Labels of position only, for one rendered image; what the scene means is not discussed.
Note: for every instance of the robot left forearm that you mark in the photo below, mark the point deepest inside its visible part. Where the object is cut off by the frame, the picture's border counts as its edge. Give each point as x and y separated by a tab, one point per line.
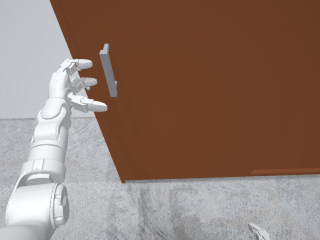
48	147

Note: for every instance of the left robot upper arm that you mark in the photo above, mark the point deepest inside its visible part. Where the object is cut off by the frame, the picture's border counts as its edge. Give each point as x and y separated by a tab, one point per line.
36	211

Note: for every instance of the handle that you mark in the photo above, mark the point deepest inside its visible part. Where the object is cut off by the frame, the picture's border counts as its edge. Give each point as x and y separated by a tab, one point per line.
107	67

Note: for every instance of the right robot hand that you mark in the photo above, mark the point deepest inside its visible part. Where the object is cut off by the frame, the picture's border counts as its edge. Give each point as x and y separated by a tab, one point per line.
259	233

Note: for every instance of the wardrobe door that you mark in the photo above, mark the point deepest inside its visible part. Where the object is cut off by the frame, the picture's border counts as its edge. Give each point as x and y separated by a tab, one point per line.
205	88
300	146

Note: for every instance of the left robot hand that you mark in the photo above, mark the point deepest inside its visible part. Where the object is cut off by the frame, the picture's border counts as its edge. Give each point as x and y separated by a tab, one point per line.
60	86

